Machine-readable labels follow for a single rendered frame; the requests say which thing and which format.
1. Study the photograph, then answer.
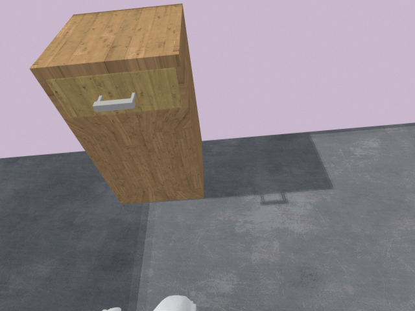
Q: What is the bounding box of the drawer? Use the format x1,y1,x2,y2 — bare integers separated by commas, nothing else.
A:
46,67,182,117

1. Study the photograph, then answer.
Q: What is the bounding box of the cabinet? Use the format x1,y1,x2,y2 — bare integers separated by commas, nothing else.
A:
30,3,204,204

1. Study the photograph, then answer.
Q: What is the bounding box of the handle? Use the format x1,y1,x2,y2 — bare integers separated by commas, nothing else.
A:
93,92,136,112

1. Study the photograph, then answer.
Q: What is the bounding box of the robot left thigh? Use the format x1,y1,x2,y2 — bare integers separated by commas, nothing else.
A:
153,295,196,311

